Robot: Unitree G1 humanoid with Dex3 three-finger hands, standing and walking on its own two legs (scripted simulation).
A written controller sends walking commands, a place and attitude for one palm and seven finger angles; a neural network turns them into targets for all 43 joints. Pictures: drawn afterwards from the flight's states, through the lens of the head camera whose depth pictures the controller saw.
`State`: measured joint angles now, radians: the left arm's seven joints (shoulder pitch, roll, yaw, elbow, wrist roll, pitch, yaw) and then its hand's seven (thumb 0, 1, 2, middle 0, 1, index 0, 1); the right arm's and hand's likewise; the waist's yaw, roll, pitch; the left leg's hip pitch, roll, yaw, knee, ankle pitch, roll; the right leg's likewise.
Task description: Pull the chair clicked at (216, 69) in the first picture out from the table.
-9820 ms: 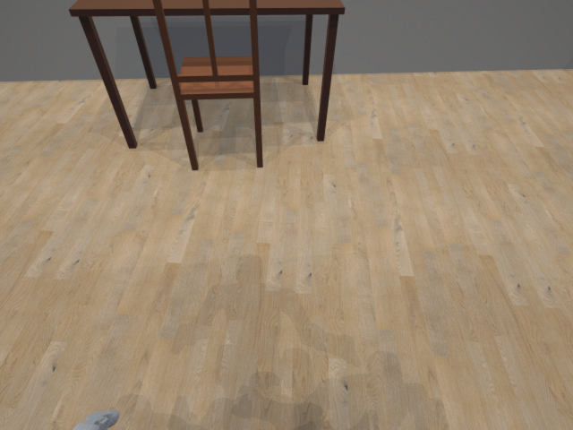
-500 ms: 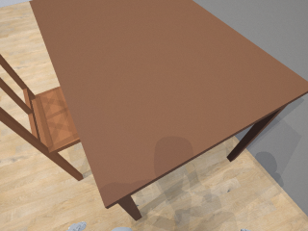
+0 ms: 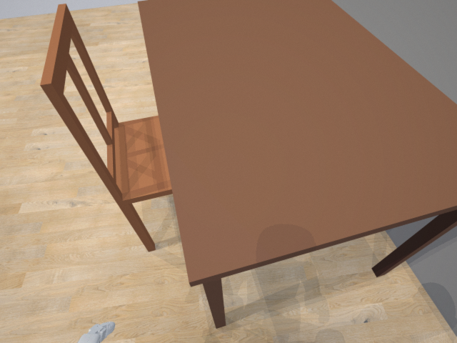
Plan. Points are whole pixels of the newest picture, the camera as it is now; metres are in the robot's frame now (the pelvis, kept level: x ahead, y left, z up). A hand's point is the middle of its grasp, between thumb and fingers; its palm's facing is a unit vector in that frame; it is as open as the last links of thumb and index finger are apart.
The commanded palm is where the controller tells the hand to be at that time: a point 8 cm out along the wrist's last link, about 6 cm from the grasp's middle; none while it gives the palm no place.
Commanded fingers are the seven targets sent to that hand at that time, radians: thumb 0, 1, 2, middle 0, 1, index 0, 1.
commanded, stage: turn to face it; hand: left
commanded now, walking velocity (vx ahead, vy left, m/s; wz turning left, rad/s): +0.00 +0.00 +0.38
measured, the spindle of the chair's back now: (90, 105) +0.73 +0.46 -0.07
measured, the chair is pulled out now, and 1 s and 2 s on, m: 0.00 0.00 0.00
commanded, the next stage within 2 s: take the last steps up to it in 0.28 s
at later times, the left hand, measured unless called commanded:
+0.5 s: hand out of the picture -0.07 +0.20 -0.18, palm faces +0.27 -0.94 -0.23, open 7.4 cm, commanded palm none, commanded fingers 0.00 0.90 0.90 -0.20 -0.30 -0.20 -0.30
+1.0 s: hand out of the picture +0.06 +0.19 -0.16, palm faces +0.29 -0.92 -0.24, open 7.4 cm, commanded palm none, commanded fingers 0.00 0.90 0.90 -0.20 -0.30 -0.20 -0.30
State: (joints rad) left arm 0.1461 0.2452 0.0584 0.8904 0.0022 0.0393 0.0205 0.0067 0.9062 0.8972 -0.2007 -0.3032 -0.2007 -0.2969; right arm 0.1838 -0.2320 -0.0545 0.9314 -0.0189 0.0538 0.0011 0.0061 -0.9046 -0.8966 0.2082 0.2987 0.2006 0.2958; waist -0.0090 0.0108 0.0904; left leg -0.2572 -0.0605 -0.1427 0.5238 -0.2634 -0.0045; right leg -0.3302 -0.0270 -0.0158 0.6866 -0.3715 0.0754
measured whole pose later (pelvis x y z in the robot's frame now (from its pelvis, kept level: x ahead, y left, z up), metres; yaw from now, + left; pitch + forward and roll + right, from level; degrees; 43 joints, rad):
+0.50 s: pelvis -0.04 +0.00 -0.01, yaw +11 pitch -1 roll +1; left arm 0.28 0.22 0.06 0.99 0.02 0.03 0.02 0.01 0.90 0.90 -0.21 -0.30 -0.21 -0.30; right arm 0.16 -0.19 -0.04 0.99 -0.01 0.03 0.00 0.01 -0.91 -0.90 0.20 0.30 0.19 0.29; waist 0.04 -0.05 0.08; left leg -0.18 -0.01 0.04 0.53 -0.34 0.00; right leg -0.31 -0.12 -0.16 0.65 -0.35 0.01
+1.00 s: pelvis +0.05 +0.00 -0.01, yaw +15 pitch +0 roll +1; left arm 0.25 0.14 0.03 0.99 0.02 -0.07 0.00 0.00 0.91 0.90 -0.20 -0.30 -0.20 -0.30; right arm 0.43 -0.16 -0.02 1.13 -0.01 -0.02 -0.01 0.01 -0.91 -0.90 0.21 0.30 0.20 0.30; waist 0.00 0.06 0.02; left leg -0.24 -0.03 -0.03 0.87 -0.46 0.04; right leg -0.35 -0.04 -0.10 0.65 -0.30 -0.05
